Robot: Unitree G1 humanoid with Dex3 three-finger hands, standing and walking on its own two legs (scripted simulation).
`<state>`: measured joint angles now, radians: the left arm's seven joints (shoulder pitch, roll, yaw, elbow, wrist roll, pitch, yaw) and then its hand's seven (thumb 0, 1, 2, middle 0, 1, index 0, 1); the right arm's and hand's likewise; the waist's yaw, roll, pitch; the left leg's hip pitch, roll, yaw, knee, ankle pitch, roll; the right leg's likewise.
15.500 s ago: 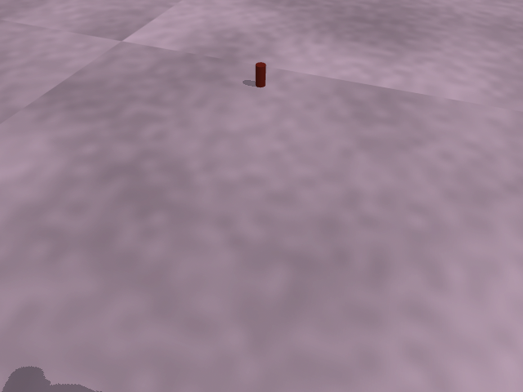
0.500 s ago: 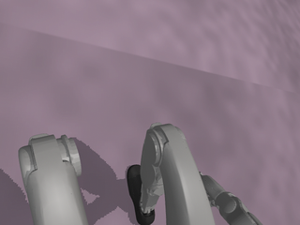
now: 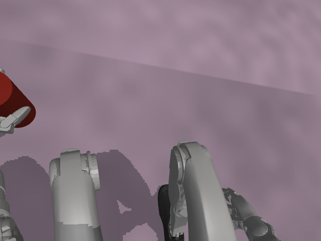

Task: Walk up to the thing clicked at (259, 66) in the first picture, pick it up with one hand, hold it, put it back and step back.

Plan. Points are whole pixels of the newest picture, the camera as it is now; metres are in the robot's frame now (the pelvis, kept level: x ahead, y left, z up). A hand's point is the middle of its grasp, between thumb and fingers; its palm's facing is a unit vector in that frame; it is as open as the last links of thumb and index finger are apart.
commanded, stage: settle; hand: left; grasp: from the side
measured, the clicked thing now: (5, 103) +0.42 +0.31 -0.07
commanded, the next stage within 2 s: lift in 0.76 s
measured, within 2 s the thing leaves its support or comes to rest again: neither
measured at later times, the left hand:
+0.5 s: hand out of the picture +0.42 +0.30 -0.01, palm faces +0.31 -0.95 -0.05, open 10.3 cm
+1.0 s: hand out of the picture +0.42 +0.30 +0.02, palm faces +0.32 -0.95 -0.04, open 10.3 cm
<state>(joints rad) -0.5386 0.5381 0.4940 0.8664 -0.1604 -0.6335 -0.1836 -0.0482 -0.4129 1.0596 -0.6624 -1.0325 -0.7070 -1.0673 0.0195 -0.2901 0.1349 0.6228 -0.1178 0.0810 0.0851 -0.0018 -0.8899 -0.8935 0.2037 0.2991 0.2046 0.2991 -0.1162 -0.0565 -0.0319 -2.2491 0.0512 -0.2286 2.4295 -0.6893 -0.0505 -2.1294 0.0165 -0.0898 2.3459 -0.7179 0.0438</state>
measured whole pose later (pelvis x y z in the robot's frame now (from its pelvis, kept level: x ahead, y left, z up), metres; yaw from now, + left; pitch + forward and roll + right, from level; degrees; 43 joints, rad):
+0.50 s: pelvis +0.00 -0.01 +0.03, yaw +2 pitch +31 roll -7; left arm -0.57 0.48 0.52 0.85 -0.14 -0.56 -0.21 -0.05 -0.44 1.09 -0.68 -1.03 -0.72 -1.06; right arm 0.06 -0.29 0.06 0.65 -0.09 0.06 0.05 0.00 -0.90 -0.90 0.20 0.30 0.20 0.30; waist -0.10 -0.03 -0.08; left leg -2.19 0.06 -0.18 2.33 -0.68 -0.05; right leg -2.10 0.01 -0.06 2.28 -0.72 0.03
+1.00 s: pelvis +0.00 -0.01 +0.04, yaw +3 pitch +31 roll -6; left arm -0.60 0.46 0.51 0.88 -0.13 -0.57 -0.20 -0.05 -0.46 1.12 -0.67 -1.04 -0.72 -1.08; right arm 0.08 -0.27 0.04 0.67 -0.09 0.04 0.05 0.00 -0.91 -0.90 0.20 0.30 0.20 0.30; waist -0.10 -0.02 -0.10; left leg -2.15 0.06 -0.15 2.26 -0.68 -0.05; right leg -2.06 0.00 -0.05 2.23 -0.72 0.03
